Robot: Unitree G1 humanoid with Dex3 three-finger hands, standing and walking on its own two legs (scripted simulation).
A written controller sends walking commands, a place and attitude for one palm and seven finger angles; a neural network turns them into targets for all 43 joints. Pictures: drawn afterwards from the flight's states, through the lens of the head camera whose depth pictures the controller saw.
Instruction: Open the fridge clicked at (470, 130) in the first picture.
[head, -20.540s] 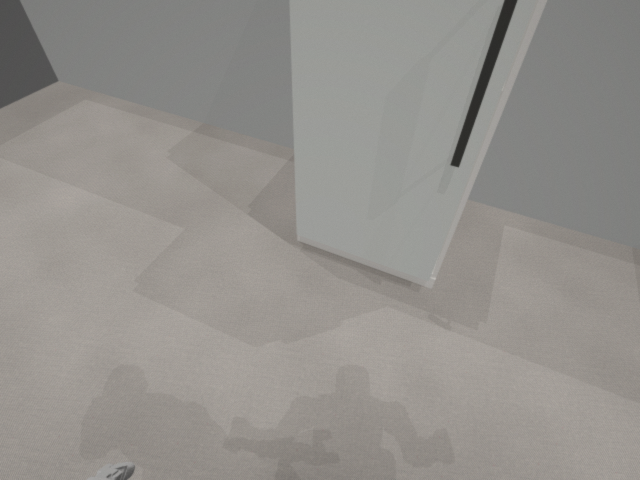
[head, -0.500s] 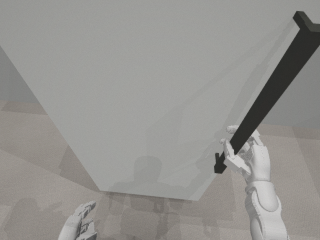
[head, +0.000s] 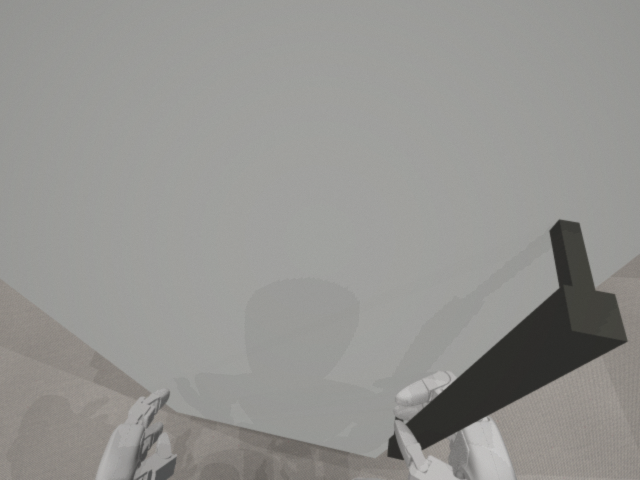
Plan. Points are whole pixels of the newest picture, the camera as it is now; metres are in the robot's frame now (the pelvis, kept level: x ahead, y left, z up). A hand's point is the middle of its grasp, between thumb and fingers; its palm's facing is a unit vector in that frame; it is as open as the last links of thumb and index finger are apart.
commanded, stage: walk backward, drawing the door open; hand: right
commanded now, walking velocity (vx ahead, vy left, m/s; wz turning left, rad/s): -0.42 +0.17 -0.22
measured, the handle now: (443, 392) +0.20 -0.10 +0.09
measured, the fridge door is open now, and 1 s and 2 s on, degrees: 10 21 50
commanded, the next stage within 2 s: none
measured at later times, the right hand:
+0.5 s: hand (408, 416) +0.19 -0.08 +0.03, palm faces +0.15 +0.98 -0.15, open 5.9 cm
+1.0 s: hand out of the picture +0.06 -0.03 +0.03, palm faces +0.19 +0.98 -0.12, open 6.0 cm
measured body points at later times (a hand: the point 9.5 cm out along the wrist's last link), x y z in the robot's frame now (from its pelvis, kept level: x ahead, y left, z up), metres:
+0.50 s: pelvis +0.00 +0.05 -0.02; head +0.00 +0.07 +0.43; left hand +0.17 +0.22 -0.11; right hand +0.18 -0.13 +0.04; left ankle +0.06 +0.15 -0.75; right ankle +0.01 -0.09 -0.75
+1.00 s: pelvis -0.18 +0.12 -0.03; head -0.18 +0.09 +0.42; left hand -0.03 +0.35 -0.10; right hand +0.04 -0.09 +0.04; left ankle -0.02 +0.17 -0.70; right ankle -0.25 +0.04 -0.75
